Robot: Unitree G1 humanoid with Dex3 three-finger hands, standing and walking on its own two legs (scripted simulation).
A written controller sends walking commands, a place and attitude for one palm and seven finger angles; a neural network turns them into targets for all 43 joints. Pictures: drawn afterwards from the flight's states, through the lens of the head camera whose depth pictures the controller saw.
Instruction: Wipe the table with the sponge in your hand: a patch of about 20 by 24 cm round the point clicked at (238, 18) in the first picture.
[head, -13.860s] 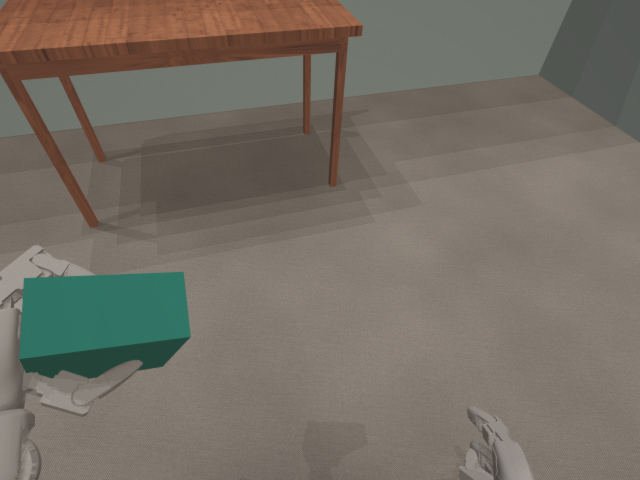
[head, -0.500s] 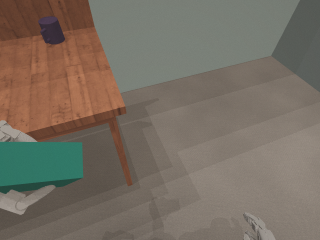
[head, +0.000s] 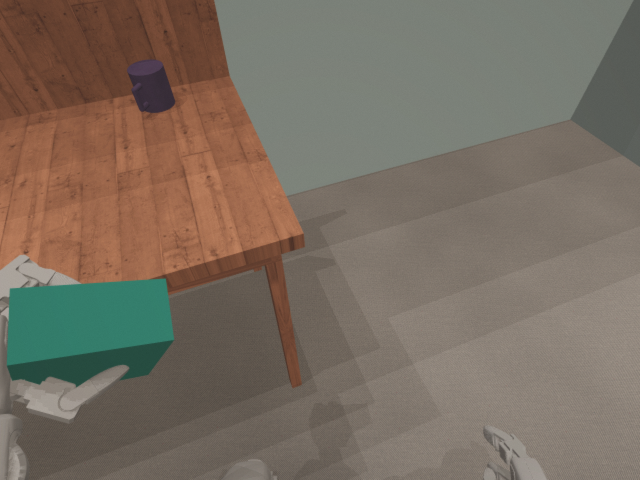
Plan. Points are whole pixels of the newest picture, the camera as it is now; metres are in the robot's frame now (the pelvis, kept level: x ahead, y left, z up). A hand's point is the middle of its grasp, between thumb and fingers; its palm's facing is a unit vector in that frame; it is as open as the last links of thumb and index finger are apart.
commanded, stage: shuffle to correct the standing spot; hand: left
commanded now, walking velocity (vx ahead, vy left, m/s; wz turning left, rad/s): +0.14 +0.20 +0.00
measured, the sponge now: (114, 336) +0.22 +0.22 +0.13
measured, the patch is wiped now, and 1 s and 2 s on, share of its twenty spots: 0.00 0.00 0.00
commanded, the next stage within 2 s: come to a stop and stand still in 1.54 s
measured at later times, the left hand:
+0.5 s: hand out of the picture +0.23 +0.35 +0.16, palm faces +0.39 -0.78 -0.49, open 10.3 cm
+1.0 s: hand out of the picture +0.25 +0.43 +0.18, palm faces +0.42 -0.79 -0.45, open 10.3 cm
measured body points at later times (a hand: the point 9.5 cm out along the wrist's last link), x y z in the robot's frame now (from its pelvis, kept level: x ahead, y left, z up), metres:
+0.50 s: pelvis +0.03 +0.10 +0.00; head +0.05 +0.08 +0.45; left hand +0.20 +0.39 +0.19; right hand +0.17 -0.13 -0.12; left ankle +0.05 +0.26 -0.66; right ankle +0.01 +0.00 -0.74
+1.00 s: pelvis +0.05 +0.20 -0.01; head +0.05 +0.17 +0.44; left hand +0.22 +0.47 +0.21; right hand +0.21 -0.02 -0.12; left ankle +0.05 +0.32 -0.68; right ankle +0.03 +0.12 -0.74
